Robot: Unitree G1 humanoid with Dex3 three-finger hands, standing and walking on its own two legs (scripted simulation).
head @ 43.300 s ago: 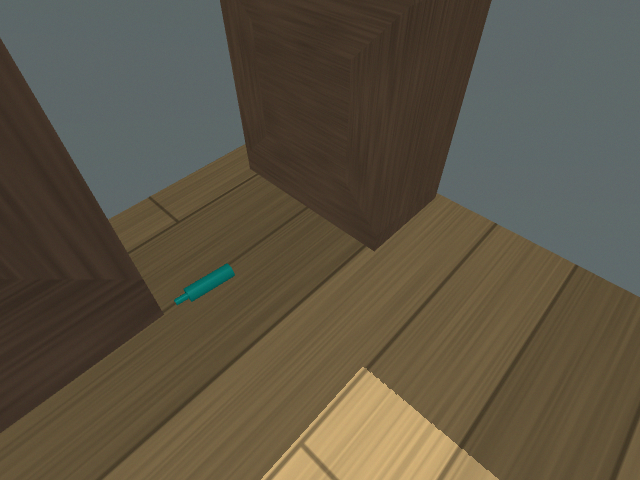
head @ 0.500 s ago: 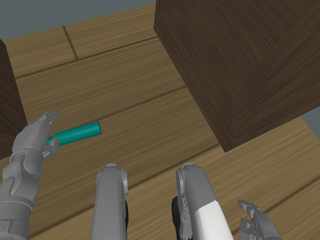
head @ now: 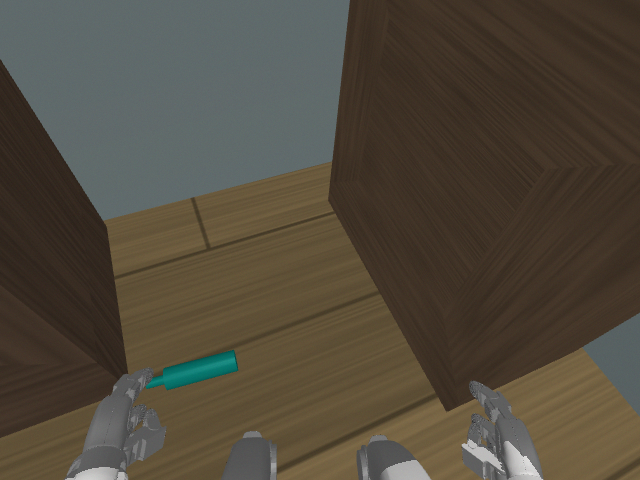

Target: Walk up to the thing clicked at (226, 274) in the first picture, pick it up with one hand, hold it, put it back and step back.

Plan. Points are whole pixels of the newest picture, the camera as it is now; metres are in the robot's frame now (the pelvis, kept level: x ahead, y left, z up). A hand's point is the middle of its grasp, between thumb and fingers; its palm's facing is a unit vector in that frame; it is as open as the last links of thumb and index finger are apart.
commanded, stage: home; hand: left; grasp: from above
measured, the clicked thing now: (192, 371) +0.47 +0.31 -0.63
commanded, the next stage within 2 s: none
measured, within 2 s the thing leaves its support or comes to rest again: neither
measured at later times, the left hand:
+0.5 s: hand (156, 446) +0.19 +0.18 +0.01, palm faces +0.08 -0.98 -0.20, open 7.4 cm
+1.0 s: hand (156, 452) +0.18 +0.18 +0.01, palm faces +0.07 -0.98 -0.20, open 7.4 cm
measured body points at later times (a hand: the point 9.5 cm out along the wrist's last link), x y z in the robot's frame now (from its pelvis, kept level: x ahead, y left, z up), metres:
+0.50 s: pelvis +0.04 -0.01 +0.06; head +0.05 +0.00 +0.51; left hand +0.18 +0.23 +0.03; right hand +0.21 -0.24 +0.00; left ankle +0.05 +0.12 -0.62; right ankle +0.03 -0.13 -0.62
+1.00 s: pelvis +0.03 -0.01 +0.06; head +0.04 +0.00 +0.51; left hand +0.18 +0.23 +0.03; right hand +0.19 -0.24 -0.01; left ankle +0.05 +0.12 -0.62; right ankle +0.03 -0.13 -0.62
